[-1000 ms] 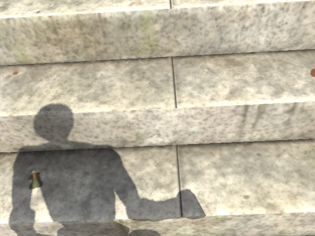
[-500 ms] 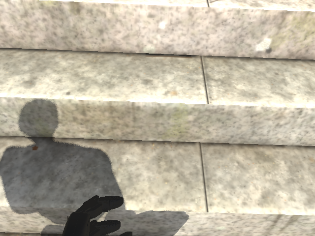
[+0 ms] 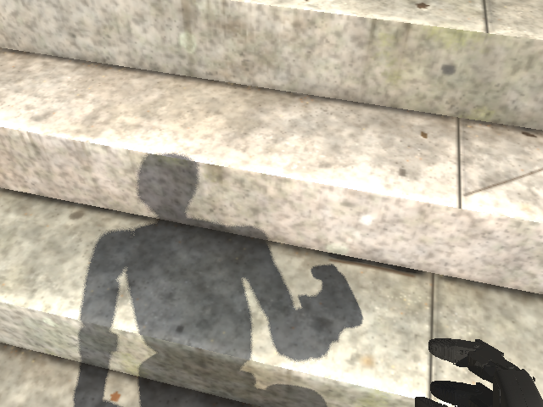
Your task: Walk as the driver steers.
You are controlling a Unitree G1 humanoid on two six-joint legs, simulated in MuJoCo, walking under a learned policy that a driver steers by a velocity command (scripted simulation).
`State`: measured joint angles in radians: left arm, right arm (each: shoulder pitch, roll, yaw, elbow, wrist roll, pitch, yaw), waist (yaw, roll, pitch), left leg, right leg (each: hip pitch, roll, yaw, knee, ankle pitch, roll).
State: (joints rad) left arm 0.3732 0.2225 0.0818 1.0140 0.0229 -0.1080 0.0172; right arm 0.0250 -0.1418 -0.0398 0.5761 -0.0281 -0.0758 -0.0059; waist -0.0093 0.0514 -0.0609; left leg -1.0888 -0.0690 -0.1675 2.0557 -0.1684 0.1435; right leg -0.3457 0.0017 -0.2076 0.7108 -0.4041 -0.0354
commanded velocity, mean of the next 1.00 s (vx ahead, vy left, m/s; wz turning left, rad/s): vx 0.50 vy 0.00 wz -0.44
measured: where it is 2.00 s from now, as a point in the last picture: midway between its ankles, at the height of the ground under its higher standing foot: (398, 158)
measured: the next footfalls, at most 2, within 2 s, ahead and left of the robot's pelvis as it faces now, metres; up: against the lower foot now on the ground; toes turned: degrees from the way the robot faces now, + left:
left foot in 0.22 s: +0.34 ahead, +0.16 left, +0.19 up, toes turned +4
right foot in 0.74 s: +0.57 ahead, -0.09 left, +0.38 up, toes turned -23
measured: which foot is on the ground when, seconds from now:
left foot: up 0.00-0.20, down 0.22-0.76, up 0.78-1.00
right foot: down 0.00-0.26, up 0.28-0.72, down 0.74-1.00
